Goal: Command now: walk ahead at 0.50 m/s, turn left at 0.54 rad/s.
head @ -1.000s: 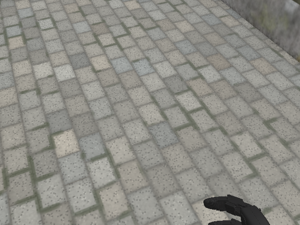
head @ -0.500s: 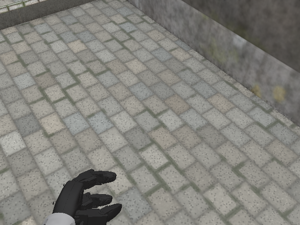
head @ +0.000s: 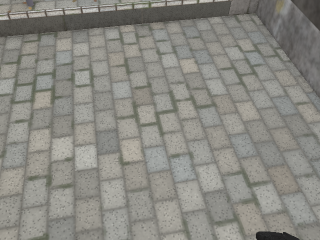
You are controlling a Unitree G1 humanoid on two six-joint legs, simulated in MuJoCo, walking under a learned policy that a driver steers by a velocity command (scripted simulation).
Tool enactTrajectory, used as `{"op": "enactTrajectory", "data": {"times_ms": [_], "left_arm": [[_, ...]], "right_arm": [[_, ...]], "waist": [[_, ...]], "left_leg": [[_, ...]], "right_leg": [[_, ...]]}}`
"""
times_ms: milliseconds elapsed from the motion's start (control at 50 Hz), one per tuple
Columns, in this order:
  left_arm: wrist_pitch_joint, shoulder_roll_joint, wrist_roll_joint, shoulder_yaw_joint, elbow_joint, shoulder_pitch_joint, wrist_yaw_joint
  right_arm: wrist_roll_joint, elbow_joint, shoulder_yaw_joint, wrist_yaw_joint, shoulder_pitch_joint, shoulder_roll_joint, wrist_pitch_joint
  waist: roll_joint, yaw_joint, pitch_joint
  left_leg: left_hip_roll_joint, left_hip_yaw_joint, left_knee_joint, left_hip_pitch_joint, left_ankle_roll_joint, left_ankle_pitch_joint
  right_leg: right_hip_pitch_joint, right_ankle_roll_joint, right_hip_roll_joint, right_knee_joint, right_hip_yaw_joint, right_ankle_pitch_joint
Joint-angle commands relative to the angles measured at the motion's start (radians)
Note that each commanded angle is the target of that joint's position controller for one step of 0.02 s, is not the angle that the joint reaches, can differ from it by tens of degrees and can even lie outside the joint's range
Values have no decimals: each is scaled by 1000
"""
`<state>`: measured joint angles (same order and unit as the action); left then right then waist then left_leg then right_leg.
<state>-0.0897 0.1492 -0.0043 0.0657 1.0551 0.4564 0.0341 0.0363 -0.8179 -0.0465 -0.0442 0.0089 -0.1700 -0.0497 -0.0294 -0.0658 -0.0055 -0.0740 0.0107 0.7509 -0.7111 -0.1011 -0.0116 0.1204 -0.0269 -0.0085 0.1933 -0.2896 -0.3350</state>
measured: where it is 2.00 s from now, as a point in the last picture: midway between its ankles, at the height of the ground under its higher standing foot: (55, 163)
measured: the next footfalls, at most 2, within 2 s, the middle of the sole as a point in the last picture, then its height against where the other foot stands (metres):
left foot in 0.10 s outside the picture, level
right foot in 0.58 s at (178, 236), level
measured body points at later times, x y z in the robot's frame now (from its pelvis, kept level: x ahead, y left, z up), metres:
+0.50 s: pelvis +0.27 +0.05 +0.01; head +0.29 +0.08 +0.46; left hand +0.46 +0.33 -0.06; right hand +0.39 -0.21 -0.10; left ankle +0.19 +0.10 -0.73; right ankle +0.48 -0.07 -0.69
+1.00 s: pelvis +0.50 +0.14 +0.00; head +0.53 +0.17 +0.45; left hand +0.35 +0.39 -0.12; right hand +0.83 +0.09 -0.07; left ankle +0.54 +0.35 -0.69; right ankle +0.48 -0.04 -0.73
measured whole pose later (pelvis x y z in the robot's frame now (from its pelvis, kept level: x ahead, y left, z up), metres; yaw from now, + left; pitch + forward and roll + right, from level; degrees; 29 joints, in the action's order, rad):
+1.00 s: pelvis +0.50 +0.14 +0.00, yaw +36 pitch +4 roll -3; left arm -0.08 0.28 -0.02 0.09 0.85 0.32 0.01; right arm 0.03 -0.60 -0.07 -0.03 -0.07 -0.27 -0.02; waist -0.04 -0.10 0.01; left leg -0.09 -0.02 0.75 -0.69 -0.03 -0.10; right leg -0.02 -0.04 0.03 0.30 -0.16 -0.33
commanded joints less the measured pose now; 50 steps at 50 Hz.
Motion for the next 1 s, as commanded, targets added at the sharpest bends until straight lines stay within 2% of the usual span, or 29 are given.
{"op": "enactTrajectory", "data": {"times_ms": [20,40,60,80,100,120,140,160,180,200,220,260,320,400,480,520,540,560,580,600,620,640,660,680,700,740,820,920,1000], "left_arm": [[-4,213,-14,48,-90,-93,21],[0,220,-18,53,-95,-93,23],[7,235,-22,58,-106,-112,24],[10,242,-23,59,-122,-135,20],[4,210,-5,50,-156,-148,18],[-28,73,16,8,-217,-70,-2],[-75,125,-24,17,-244,-157,-24],[-89,155,-53,23,-276,-236,-25],[-90,163,-35,24,-283,-257,-15],[-78,187,-9,35,-283,-258,-3],[-62,192,1,41,-293,-249,-1],[-36,176,11,41,-319,-272,2],[-23,149,28,27,-363,-388,4],[-24,138,10,12,-405,-539,-7],[-42,167,-4,15,-449,-632,-29],[-57,186,-8,24,-454,-616,-39],[-64,193,-11,30,-447,-576,-41],[-69,210,-8,41,-430,-494,-39],[-72,250,7,58,-410,-363,-34],[-64,313,22,77,-395,-197,-25],[-53,338,18,83,-364,-142,-32],[-42,240,-3,63,-389,-177,-26],[-28,192,-6,50,-397,-213,-19],[-17,188,4,42,-399,-250,-18],[-14,177,11,36,-391,-270,-20],[-17,162,17,28,-372,-288,-26],[-24,225,14,46,-321,-261,-26],[-11,277,-3,56,-286,-226,-21],[4,323,-24,69,-267,-190,-23]], "right_arm": [[-8,83,-36,4,34,-90,17],[-10,84,-46,-1,0,-103,24],[-9,70,-61,-4,-78,-127,28],[-10,31,-90,4,-219,-175,27],[-20,-1,-121,23,-359,-265,29],[-14,33,-123,29,-299,-345,17],[-29,38,-101,28,-349,-287,13],[-39,38,-88,35,-315,-224,2],[-28,55,-76,36,-230,-193,-7],[-25,72,-65,37,-166,-164,-15],[-29,83,-60,39,-142,-155,-20],[-27,88,-62,44,-161,-174,-28],[-24,95,-78,61,-221,-223,-26],[-9,97,-81,66,-301,-217,-17],[-7,97,-83,66,-363,-209,-6],[-10,109,-85,71,-362,-209,1],[-9,119,-86,72,-353,-208,3],[-7,135,-82,73,-326,-197,2],[-12,163,-71,69,-287,-161,-6],[-22,193,-56,67,-298,-107,-14],[2,208,-50,67,-421,-126,-21],[7,184,-67,66,-412,-213,-17],[-4,195,-74,64,-318,-241,-8],[-18,210,-73,62,-263,-222,-5],[-25,229,-73,58,-236,-205,-4],[-10,237,-65,50,-249,-160,4],[-15,258,-49,47,-186,-141,13],[-12,281,-33,19,-51,-132,8],[-9,316,-40,2,6,-158,15]], "waist": [[115,104,67],[131,126,42],[135,171,1],[109,232,-74],[-6,271,-147],[-244,134,-243],[-149,188,-332],[-118,175,-229],[-13,118,-151],[12,76,-128],[28,47,-108],[41,28,-81],[25,54,-65],[-34,121,-52],[-58,158,-39],[-79,140,-45],[-98,116,-57],[-108,67,-87],[-92,0,-176],[48,-43,-307],[389,10,-369],[272,-4,-264],[170,-24,-148],[93,-4,-86],[83,18,-38],[113,57,-13],[101,57,-13],[102,9,-2],[124,3,23]], "left_leg": [[46,69,-40,111,-38,-85],[77,94,-45,172,-56,-146],[113,115,-88,276,-78,-175],[149,117,-178,481,-107,-126],[20,-119,-190,769,-159,-54],[-213,-682,-328,1053,-359,-119],[-235,-819,-470,1061,-356,-229],[-201,-667,-462,976,-297,-198],[-162,-541,-465,810,-255,-80],[-135,-452,-466,672,-224,11],[-110,-412,-477,567,-214,38],[-79,-382,-498,465,-207,51],[-38,-320,-499,407,-186,118],[-3,-319,-472,432,-140,-8],[-30,-415,-395,535,-135,-76],[-31,-460,-334,562,-125,-67],[-22,-474,-302,561,-116,-42],[11,-465,-236,538,-93,28],[49,-414,-72,449,-54,67],[141,-280,219,240,7,-148],[190,-218,440,-47,50,-595],[104,-218,566,-159,70,-535],[73,-181,611,-176,80,-432],[46,-152,598,-145,78,-364],[21,-153,566,-120,76,-325],[-9,-134,517,-55,74,-313],[-39,-112,364,-83,103,-216],[-28,-43,66,14,91,-25],[8,17,-63,80,46,-133]], "right_leg": [[-67,108,300,88,36,928],[-51,104,302,177,30,1046],[-52,96,292,315,22,1129],[-119,70,245,526,18,1066],[-400,29,182,871,23,682],[-815,-28,-36,1268,166,-191],[-916,-2,-23,1362,383,-181],[-985,24,25,1339,380,-103],[-943,31,73,1242,380,-23],[-868,24,108,1160,376,10],[-799,18,129,1104,380,20],[-767,1,134,997,365,32],[-767,-25,109,781,343,173],[-723,-28,46,491,351,366],[-712,-13,4,356,370,333],[-646,6,-18,291,369,266],[-578,20,-28,260,359,248],[-450,46,-31,216,349,268],[-228,101,61,246,413,282],[74,194,258,250,640,256],[252,341,437,164,1047,80],[189,321,430,137,1035,-117],[67,274,381,125,879,-101],[-62,244,338,101,773,-10],[-157,235,307,77,698,82],[-265,216,260,32,567,195],[-262,232,272,-5,424,369],[-231,182,248,5,264,380],[-146,149,290,55,219,441]]}}
Velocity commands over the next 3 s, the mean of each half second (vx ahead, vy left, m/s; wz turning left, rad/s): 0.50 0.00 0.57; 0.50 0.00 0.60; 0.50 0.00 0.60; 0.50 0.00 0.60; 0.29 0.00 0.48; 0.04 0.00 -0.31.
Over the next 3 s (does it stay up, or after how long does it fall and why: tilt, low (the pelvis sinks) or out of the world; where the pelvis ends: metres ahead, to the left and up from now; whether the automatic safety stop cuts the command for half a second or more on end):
stays up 0.84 0.84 0.01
